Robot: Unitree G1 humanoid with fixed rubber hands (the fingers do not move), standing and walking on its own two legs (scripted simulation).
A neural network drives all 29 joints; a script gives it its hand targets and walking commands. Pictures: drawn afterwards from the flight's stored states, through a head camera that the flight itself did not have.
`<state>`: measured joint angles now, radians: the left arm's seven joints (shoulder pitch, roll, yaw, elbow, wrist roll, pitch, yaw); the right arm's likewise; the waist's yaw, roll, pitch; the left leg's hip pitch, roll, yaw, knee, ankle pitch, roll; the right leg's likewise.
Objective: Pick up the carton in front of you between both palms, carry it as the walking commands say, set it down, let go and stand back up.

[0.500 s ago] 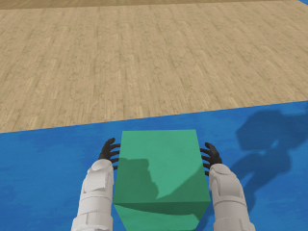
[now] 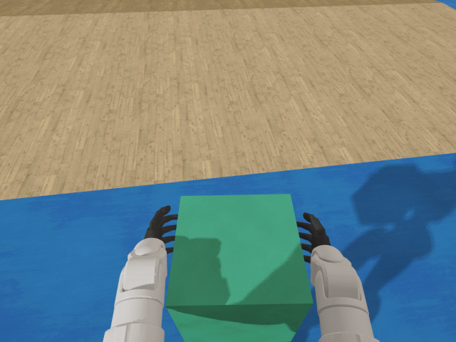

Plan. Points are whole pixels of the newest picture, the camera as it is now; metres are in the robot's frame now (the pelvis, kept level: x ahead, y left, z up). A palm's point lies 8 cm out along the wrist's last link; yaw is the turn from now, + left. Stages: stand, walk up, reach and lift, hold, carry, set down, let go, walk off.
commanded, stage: reach and lift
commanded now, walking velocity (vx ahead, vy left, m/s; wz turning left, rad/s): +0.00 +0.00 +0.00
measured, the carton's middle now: (236, 273) +0.29 +0.00 -0.05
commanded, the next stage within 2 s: hold in 0.24 s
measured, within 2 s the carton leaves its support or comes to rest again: neither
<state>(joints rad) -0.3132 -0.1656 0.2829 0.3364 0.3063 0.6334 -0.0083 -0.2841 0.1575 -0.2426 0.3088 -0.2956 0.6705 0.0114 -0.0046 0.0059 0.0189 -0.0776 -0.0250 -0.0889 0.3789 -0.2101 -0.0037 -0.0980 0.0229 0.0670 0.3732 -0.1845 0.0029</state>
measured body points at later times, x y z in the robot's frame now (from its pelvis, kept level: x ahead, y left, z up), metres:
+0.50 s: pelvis +0.00 +0.00 +0.00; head -0.05 +0.00 +0.45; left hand +0.30 +0.16 +0.05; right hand +0.29 -0.15 +0.04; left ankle +0.00 +0.12 -0.75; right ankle +0.02 -0.12 -0.75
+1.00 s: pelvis -0.01 +0.00 +0.00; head -0.05 +0.00 +0.45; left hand +0.30 +0.15 +0.05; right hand +0.30 -0.15 +0.05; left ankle +0.00 +0.12 -0.75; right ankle +0.02 -0.12 -0.75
